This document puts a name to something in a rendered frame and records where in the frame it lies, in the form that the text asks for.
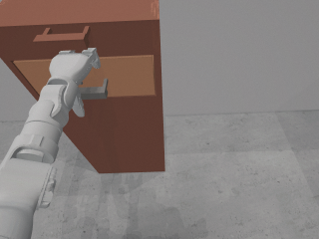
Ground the robot left forearm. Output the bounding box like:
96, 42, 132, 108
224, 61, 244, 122
0, 76, 79, 176

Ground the robot left hand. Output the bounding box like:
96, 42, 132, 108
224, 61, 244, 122
49, 48, 101, 118

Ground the drawer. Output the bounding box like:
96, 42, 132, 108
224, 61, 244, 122
13, 55, 156, 97

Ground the cabinet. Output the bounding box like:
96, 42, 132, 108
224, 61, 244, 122
0, 0, 165, 174

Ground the handle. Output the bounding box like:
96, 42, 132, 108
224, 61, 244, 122
79, 78, 109, 100
33, 33, 90, 52

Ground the robot left upper arm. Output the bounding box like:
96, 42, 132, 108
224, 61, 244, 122
0, 157, 58, 239

